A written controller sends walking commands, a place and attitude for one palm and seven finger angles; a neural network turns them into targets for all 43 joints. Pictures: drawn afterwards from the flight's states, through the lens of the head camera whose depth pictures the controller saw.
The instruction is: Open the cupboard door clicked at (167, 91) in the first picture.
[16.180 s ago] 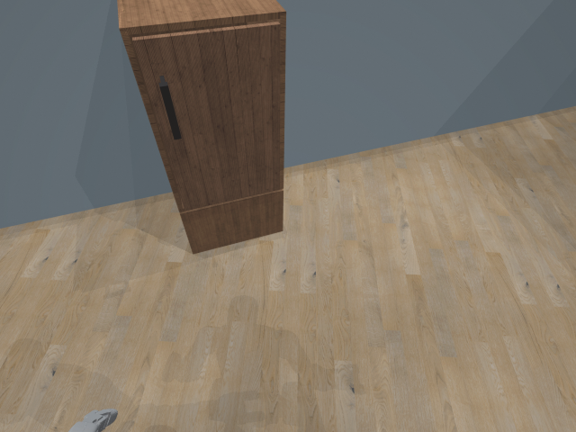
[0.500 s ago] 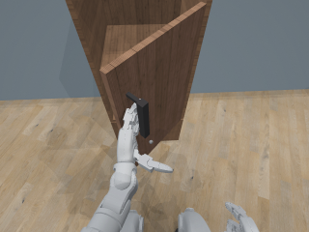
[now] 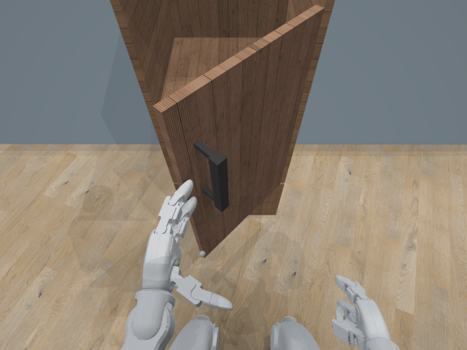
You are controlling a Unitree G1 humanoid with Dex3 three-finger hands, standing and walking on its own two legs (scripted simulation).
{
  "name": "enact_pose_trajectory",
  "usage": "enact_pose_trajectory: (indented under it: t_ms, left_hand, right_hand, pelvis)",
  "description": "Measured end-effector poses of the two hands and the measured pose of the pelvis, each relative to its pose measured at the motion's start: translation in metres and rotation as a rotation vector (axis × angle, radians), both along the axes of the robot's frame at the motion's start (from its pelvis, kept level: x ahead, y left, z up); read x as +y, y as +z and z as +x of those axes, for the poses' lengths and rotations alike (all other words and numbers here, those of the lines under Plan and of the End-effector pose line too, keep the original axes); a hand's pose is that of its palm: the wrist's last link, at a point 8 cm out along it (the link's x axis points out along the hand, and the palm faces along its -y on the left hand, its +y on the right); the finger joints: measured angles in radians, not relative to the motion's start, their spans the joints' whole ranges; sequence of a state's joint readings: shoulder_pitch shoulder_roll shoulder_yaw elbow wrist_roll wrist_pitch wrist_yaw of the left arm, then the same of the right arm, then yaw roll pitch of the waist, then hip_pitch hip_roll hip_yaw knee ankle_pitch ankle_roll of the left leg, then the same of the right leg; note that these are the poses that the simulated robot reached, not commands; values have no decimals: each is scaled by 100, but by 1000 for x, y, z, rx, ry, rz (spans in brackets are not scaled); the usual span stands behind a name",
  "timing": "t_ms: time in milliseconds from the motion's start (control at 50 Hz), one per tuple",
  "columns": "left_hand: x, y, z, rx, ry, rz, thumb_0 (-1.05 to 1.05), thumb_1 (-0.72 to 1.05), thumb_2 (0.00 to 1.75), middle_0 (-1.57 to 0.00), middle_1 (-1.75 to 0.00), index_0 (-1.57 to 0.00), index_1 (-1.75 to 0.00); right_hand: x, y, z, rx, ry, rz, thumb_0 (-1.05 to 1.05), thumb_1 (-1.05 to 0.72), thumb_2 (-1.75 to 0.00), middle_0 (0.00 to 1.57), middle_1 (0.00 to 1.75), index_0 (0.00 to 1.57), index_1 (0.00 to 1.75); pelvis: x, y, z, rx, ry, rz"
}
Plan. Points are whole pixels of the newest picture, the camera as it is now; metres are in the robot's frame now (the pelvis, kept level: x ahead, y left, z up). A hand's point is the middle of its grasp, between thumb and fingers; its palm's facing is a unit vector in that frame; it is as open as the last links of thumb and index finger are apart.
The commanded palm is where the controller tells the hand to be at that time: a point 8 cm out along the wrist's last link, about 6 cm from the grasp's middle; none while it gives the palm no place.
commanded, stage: slide the hand sideways off the handle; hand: left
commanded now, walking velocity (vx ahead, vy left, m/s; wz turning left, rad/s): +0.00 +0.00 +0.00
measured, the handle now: (212, 178) +0.40 +0.07 +0.04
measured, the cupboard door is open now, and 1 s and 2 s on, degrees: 46 46 46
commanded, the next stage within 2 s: draw the hand back to the body in 0.32 s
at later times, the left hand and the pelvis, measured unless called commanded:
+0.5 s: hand (173, 268) +0.24 +0.11 +0.04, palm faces +0.03 -1.00 -0.01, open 16.3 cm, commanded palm +0.21 +0.18 +0.05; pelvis +0.00 -0.02 -0.01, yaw +0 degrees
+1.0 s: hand (98, 255) +0.22 +0.18 +0.13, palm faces +0.10 -0.98 -0.19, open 15.9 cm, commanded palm +0.19 +0.23 +0.15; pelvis +0.02 +0.01 +0.04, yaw +0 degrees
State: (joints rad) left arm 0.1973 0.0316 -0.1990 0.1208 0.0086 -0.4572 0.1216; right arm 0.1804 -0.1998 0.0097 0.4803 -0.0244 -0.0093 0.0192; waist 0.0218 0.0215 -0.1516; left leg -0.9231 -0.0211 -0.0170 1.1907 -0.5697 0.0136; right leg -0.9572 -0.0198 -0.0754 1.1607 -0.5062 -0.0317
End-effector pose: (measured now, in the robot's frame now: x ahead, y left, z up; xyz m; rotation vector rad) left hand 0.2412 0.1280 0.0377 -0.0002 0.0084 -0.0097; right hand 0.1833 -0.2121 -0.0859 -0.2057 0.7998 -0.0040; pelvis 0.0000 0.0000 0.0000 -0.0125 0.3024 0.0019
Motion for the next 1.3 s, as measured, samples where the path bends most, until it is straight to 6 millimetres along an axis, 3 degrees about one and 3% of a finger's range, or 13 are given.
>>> enact_pose_trajectory:
  t_ms: [100,220,480,660,840,940,1060,1300]
  left_hand:
    - [10,-6,-9,40,29,7,-1,-50,30,-15,-30,-16,-30]
    - [27,1,-15,1,65,26,-1,-50,30,-15,-30,-16,-30]
    - [37,-2,-27,37,32,9,-1,-50,30,-15,-30,-16,-30]
    - [59,51,-34,-28,43,60,-2,-50,30,-15,-30,-16,-30]
    - [78,70,-42,30,51,45,-1,-50,30,-15,-30,-16,-30]
    - [96,91,-46,-19,73,64,-1,-47,31,-15,-30,-16,-30]
    - [112,117,-49,68,156,272,-1,-34,37,-16,-30,-16,-30]
    - [149,167,-53,38,311,394,-1,4,53,-18,-30,-18,-30]
  right_hand:
    - [-7,0,4,-14,-11,-7,1,-91,-90,20,29,20,30]
    - [-16,-4,2,-15,-17,-18,1,-91,-90,20,29,20,30]
    - [-29,-6,-4,-33,-51,-43,1,-91,-90,20,29,20,30]
    - [-19,16,-5,-66,-79,-15,1,-91,-90,20,29,20,30]
    - [-11,50,2,-133,-74,-30,1,-91,-90,20,29,20,30]
    - [-8,63,8,-165,-70,-39,1,-90,-90,20,29,20,30]
    - [2,77,14,-168,-91,-34,1,-91,-90,20,29,20,30]
    - [25,95,20,-166,-48,-14,1,-90,-90,20,29,20,30]
  pelvis:
    - [-6,-1,1,4,-1,5]
    - [-13,-4,3,11,6,4]
    - [-15,-9,3,19,5,3]
    - [-10,9,7,-36,7,-6]
    - [-2,30,15,-89,7,-13]
    - [2,37,20,-119,11,-22]
    - [10,54,29,-172,8,-17]
    - [19,81,35,-281,0,-11]
